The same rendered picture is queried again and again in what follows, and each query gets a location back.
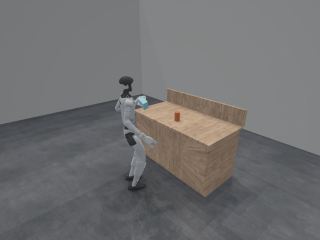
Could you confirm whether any right robot hand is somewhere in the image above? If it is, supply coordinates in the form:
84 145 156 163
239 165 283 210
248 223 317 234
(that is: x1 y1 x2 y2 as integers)
144 136 159 150

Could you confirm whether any robot left upper arm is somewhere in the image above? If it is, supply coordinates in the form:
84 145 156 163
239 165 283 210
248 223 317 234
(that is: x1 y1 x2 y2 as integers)
115 93 122 112

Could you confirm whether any robot right foot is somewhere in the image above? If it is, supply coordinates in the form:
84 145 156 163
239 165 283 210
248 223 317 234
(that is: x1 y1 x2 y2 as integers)
128 183 146 191

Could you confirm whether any table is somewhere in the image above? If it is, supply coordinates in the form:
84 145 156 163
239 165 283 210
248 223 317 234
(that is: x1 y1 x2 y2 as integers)
135 88 248 197

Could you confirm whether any robot right upper arm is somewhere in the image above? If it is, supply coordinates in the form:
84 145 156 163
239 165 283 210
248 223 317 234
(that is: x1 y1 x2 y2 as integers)
123 98 133 126

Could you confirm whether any robot left foot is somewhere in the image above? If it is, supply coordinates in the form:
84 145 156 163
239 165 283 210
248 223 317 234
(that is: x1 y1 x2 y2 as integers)
125 174 142 181

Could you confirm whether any robot foot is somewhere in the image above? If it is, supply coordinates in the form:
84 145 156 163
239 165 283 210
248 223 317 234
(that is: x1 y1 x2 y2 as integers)
128 183 146 191
125 174 142 181

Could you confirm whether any sponge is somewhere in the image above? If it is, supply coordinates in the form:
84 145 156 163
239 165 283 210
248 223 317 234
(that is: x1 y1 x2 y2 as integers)
138 97 149 110

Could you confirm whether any right robot forearm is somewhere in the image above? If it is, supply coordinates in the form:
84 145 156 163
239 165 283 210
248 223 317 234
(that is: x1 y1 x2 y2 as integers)
125 120 146 140

